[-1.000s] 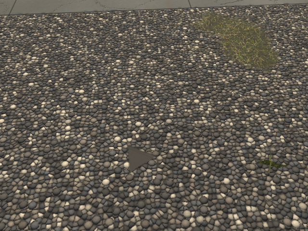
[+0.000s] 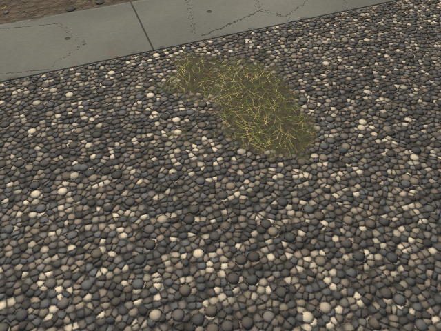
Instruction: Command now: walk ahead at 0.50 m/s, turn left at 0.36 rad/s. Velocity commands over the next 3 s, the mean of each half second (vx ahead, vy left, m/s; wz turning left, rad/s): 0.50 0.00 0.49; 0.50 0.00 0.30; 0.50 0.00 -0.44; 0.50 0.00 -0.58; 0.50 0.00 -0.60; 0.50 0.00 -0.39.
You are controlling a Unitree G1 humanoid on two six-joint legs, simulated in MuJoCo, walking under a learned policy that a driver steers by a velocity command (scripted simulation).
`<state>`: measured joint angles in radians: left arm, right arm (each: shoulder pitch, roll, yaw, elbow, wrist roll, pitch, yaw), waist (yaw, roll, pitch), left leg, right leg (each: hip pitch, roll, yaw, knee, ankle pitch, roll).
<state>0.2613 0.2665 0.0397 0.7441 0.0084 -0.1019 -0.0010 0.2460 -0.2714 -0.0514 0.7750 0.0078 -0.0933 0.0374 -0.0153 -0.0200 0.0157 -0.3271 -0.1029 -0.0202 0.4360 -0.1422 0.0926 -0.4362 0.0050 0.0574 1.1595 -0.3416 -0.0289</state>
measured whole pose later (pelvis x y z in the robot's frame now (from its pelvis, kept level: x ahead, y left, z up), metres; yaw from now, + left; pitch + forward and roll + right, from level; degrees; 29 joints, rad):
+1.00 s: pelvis +0.48 +0.13 +0.00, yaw +25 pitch +2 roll +0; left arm 0.32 0.30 0.05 0.87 -0.04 -0.07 -0.01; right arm 0.17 -0.25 -0.04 0.65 0.00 -0.07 0.03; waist 0.03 -0.02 0.04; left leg -0.36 0.00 0.08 0.52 -0.19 0.04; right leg -0.40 -0.07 0.04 1.17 -0.41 -0.01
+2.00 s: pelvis +1.03 +0.24 -0.01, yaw -9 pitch +2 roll +1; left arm 0.35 0.30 0.06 0.73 -0.03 -0.02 0.01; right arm 0.11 -0.26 -0.06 0.69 -0.01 -0.12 0.02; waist 0.03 -0.03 0.01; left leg -0.39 -0.04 0.01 0.52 -0.17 0.02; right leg -0.34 0.07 0.14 1.13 -0.46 -0.03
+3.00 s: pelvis +1.55 +0.02 -0.01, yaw -38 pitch +2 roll +0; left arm 0.36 0.29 0.05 0.76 -0.02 -0.04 0.01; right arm 0.12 -0.28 -0.04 0.72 0.00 -0.11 0.04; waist 0.03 -0.02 0.01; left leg -0.42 -0.03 0.03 0.55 -0.17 0.05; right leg -0.26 0.07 0.14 1.04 -0.47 -0.04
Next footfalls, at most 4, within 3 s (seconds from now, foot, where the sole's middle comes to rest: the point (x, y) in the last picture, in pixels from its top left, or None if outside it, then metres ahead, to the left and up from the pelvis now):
0.36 right None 0.37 -0.11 -0.77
0.86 left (136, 317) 0.52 0.26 -0.77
1.42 right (186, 214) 0.88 0.12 -0.77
1.90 left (135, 155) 1.15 0.33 -0.77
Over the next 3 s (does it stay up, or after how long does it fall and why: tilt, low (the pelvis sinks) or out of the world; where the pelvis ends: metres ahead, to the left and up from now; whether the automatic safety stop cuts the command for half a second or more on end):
stays up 1.55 0.02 -0.01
